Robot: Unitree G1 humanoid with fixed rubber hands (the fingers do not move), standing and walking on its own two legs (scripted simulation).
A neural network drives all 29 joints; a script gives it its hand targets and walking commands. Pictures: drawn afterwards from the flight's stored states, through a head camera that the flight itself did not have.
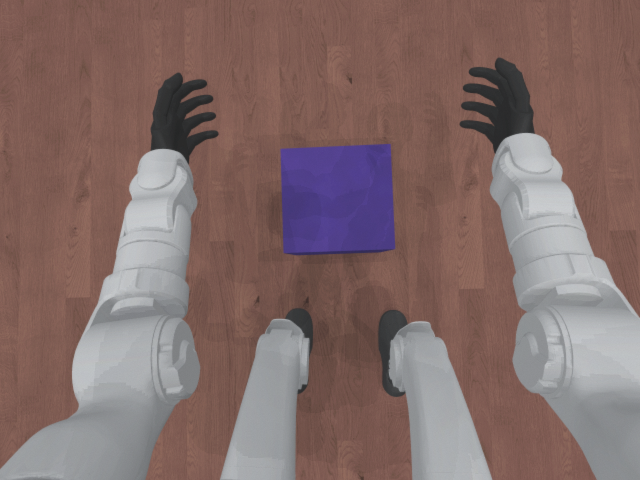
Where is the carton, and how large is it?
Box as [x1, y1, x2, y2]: [280, 144, 394, 254]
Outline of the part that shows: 390,144 280,149 284,252 292,254 376,252 394,248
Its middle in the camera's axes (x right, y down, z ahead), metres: +0.03 -0.08 +0.85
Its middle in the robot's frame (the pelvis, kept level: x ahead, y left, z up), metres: +0.46 +0.02 -0.51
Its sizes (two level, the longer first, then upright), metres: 0.210 0.200 0.250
